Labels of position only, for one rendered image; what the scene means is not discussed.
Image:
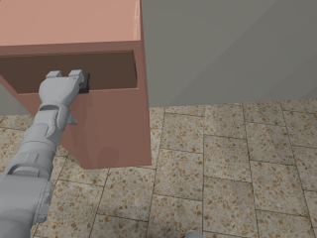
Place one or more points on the drawer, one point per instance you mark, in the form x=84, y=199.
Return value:
x=107, y=69

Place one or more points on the robot right shin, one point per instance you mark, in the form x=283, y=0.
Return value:
x=191, y=232

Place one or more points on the robot left forearm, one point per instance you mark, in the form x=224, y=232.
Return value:
x=34, y=157

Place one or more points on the robot left upper arm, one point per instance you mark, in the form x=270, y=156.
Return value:
x=24, y=202

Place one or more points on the handle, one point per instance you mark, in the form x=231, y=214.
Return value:
x=83, y=86

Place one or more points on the cabinet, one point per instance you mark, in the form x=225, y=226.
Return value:
x=113, y=127

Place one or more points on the robot left hand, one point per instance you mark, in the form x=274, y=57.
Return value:
x=62, y=89

